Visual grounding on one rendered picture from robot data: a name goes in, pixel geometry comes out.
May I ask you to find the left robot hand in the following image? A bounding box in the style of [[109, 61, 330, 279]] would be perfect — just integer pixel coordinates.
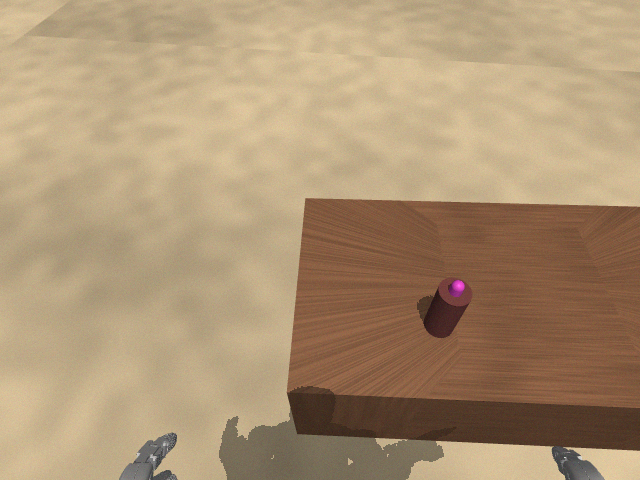
[[119, 433, 177, 480]]

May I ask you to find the bottle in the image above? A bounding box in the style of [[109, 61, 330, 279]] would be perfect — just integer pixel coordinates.
[[424, 277, 473, 338]]

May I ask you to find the right robot hand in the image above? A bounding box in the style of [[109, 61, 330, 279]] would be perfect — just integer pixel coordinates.
[[552, 446, 605, 480]]

